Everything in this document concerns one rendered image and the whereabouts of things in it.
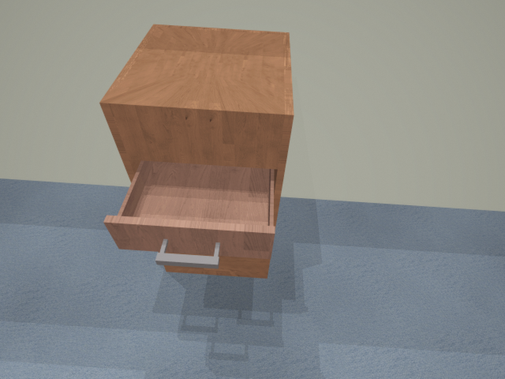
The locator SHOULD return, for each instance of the handle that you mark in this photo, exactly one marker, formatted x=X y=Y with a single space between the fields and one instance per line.
x=185 y=260

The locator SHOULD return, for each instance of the drawer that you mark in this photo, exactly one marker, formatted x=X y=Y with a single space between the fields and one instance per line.
x=195 y=206

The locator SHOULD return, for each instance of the cabinet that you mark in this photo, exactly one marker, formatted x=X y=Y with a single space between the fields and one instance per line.
x=212 y=96

